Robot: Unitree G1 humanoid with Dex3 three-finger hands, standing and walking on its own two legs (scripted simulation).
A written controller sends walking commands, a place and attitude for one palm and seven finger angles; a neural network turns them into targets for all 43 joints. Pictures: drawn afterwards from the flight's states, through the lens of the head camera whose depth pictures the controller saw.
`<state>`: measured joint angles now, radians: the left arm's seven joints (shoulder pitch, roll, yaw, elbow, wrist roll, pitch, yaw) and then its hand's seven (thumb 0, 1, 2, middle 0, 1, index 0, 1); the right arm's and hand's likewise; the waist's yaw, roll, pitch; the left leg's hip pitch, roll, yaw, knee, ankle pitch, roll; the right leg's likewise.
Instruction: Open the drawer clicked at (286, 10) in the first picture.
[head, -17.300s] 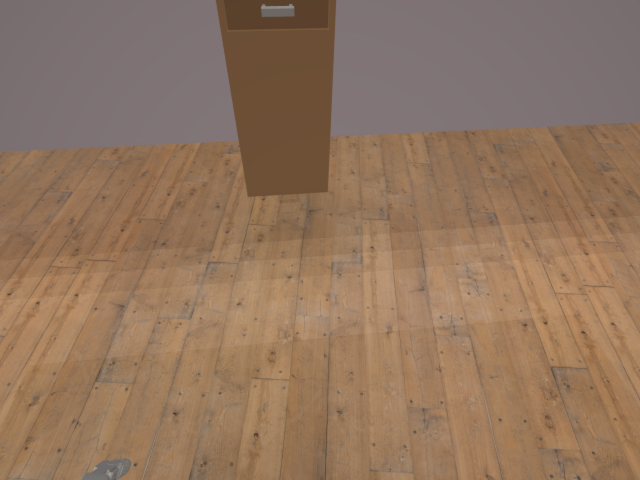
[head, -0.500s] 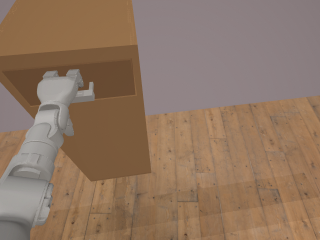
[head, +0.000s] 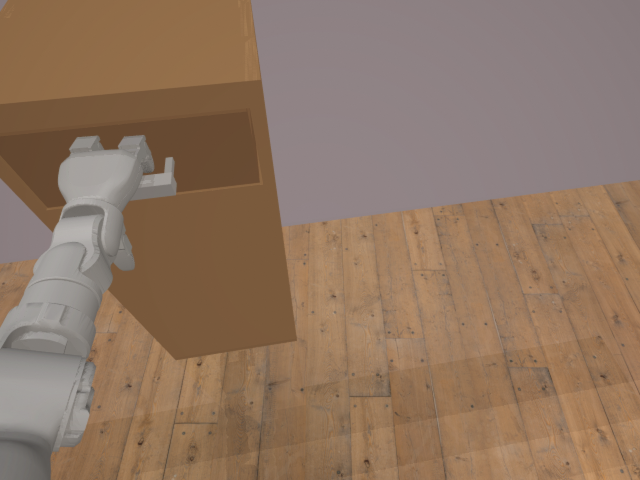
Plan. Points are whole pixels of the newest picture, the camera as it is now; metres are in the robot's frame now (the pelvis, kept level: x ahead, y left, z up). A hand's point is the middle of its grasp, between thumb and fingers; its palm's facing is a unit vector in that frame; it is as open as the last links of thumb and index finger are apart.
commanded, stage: lower the fingers behind the handle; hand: left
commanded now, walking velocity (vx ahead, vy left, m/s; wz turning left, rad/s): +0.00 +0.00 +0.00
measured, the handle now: (137, 177) +0.51 +0.27 +0.06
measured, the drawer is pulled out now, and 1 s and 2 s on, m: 0.00 0.00 0.00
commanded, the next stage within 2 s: lift the fingers back up to retry in 0.06 s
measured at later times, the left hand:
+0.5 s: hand (118, 196) +0.46 +0.28 +0.08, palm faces -0.02 -0.01 -1.00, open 13.8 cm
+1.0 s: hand (95, 191) +0.43 +0.28 +0.12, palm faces -0.06 -0.03 -1.00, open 13.8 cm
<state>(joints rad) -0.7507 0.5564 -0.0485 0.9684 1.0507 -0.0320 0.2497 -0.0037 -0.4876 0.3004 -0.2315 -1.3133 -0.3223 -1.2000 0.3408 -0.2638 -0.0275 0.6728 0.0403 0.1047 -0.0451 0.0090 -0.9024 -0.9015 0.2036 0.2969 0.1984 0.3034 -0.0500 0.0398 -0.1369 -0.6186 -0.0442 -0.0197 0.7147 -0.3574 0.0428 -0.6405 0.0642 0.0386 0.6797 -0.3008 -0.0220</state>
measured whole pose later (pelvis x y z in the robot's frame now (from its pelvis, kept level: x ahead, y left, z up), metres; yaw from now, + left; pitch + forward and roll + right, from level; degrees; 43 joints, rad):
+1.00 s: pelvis +0.02 +0.01 +0.02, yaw +1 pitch +9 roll -1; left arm -0.60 0.53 -0.08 0.64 0.97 0.07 -0.01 0.00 -0.49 0.30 -0.32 -1.21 -0.32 -1.20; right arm 0.23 -0.26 -0.01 0.63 0.05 0.14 -0.03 0.01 -0.90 -0.90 0.20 0.30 0.20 0.30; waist 0.01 0.06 -0.11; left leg -0.38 -0.06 -0.03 0.55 -0.33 0.06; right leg -0.40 0.04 0.04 0.54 -0.28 -0.01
